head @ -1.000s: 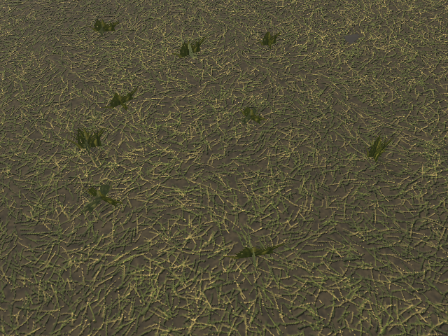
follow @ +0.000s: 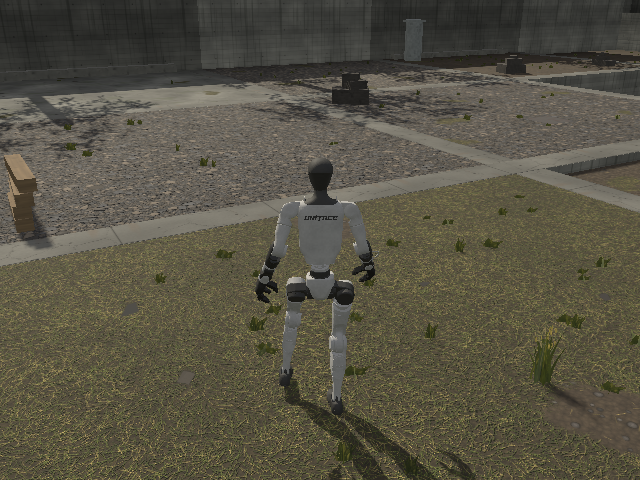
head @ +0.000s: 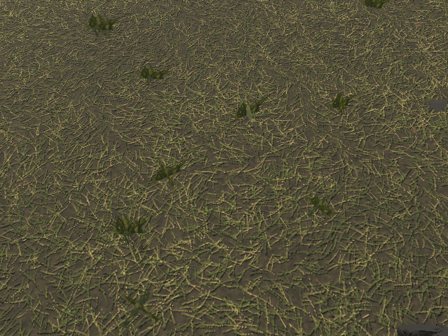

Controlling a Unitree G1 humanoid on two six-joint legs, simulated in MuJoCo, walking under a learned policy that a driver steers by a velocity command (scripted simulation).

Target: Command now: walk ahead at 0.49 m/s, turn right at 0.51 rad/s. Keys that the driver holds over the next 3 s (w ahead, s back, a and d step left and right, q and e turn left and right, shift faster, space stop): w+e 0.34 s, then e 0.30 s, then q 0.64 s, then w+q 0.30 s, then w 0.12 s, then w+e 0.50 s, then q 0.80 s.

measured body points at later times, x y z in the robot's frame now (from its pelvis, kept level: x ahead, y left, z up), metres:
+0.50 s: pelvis +0.26 +0.05 +0.00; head +0.30 +0.04 +0.45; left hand +0.53 +0.23 -0.09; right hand +0.22 -0.25 -0.12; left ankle +0.24 +0.16 -0.74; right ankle +0.36 -0.14 -0.69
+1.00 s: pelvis +0.38 -0.01 -0.01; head +0.41 -0.02 +0.44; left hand +0.63 +0.16 -0.11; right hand +0.39 -0.31 -0.13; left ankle +0.45 +0.12 -0.72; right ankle +0.40 -0.12 -0.74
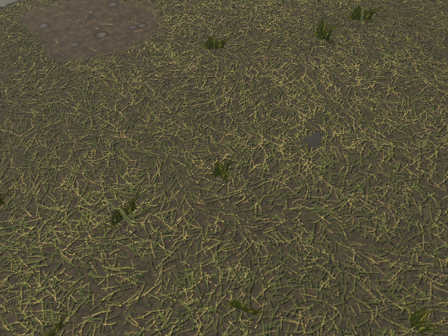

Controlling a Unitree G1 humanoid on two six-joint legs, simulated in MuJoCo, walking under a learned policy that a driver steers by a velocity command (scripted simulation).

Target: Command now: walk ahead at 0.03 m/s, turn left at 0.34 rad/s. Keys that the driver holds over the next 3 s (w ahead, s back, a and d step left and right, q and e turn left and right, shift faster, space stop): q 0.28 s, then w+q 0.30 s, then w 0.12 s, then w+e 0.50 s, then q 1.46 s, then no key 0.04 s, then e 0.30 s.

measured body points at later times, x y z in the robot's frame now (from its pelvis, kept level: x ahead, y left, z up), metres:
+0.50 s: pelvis +0.04 +0.01 +0.00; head +0.05 +0.02 +0.45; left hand +0.12 +0.33 -0.09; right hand +0.23 -0.23 -0.09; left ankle -0.01 +0.13 -0.73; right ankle +0.07 -0.10 -0.74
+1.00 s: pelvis +0.20 +0.13 -0.01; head +0.24 +0.16 +0.44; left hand +0.08 +0.39 -0.14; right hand +0.49 -0.01 -0.07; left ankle +0.23 +0.27 -0.73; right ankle +0.11 -0.07 -0.66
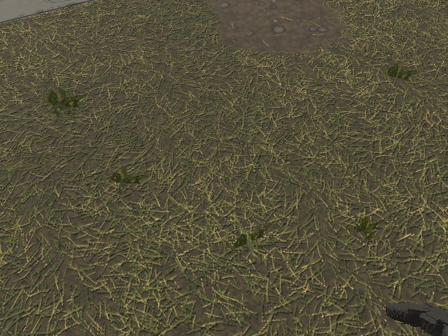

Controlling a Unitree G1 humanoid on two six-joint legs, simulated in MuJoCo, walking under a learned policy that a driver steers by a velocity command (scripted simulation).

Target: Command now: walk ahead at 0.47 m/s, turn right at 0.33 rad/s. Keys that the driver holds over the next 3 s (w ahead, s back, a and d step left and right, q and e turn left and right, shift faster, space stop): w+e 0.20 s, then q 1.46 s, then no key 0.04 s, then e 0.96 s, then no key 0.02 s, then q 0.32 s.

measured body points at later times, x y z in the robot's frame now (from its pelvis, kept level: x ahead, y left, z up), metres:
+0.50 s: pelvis +0.23 -0.05 +0.00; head +0.27 -0.07 +0.45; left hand +0.45 +0.18 -0.09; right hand +0.24 -0.34 -0.14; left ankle +0.12 +0.11 -0.65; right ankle +0.32 -0.16 -0.73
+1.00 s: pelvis +0.28 -0.01 +0.02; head +0.31 +0.03 +0.46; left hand +0.38 +0.30 -0.11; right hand +0.45 -0.28 -0.07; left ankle +0.28 +0.08 -0.73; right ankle +0.31 -0.16 -0.64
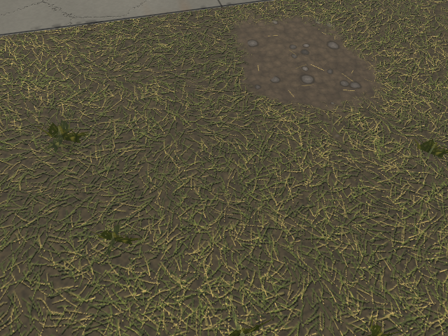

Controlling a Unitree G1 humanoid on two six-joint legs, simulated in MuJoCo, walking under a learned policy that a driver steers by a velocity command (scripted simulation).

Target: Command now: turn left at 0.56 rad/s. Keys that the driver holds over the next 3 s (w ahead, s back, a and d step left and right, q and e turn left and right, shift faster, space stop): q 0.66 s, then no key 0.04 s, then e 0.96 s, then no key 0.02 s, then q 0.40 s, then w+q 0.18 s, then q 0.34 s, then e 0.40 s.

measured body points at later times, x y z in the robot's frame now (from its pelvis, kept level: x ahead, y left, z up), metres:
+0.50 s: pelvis +0.02 -0.04 +0.00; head +0.06 -0.05 +0.45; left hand +0.06 +0.28 -0.10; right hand +0.25 -0.29 -0.11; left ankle -0.04 +0.09 -0.66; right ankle +0.05 -0.15 -0.74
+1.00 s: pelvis +0.00 +0.02 +0.00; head +0.01 +0.05 +0.45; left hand -0.05 +0.32 -0.14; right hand +0.26 -0.13 -0.09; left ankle -0.04 +0.10 -0.74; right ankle +0.03 -0.13 -0.69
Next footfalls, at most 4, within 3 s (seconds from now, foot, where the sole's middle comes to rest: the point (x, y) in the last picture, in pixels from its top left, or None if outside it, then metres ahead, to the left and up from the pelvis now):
0.32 right None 0.09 -0.14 -0.78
0.74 left None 0.00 0.12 -0.78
1.26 right None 0.05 -0.10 -0.78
1.80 left None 0.09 0.13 -0.78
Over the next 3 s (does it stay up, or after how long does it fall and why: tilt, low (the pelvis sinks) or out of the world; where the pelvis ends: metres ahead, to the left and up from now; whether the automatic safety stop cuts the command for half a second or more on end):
stays up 0.18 0.10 -0.01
